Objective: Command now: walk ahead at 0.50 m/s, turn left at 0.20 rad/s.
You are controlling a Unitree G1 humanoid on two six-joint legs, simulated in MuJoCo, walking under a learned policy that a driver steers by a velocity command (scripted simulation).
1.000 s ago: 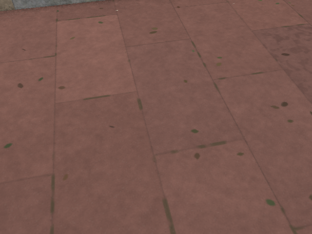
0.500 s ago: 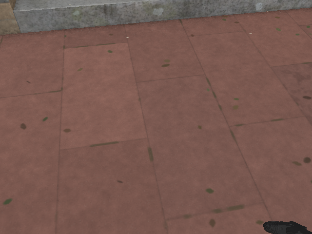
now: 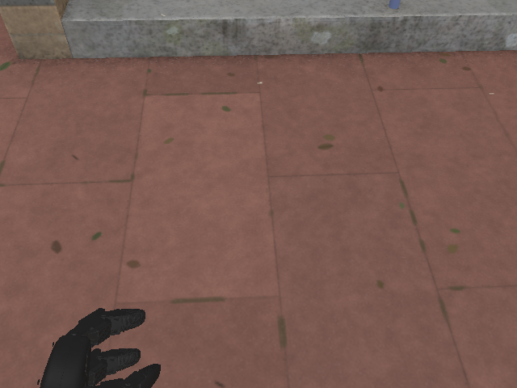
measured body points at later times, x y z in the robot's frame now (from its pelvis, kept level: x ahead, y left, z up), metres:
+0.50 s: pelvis +0.25 +0.02 +0.00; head +0.28 +0.04 +0.45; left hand +0.27 +0.30 -0.14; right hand +0.50 -0.19 -0.07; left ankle +0.36 +0.14 -0.73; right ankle +0.15 -0.12 -0.71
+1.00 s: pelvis +0.34 +0.04 +0.01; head +0.35 +0.03 +0.46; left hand +0.37 +0.31 -0.11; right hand +0.49 -0.22 -0.10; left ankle +0.36 +0.15 -0.70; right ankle +0.31 -0.11 -0.73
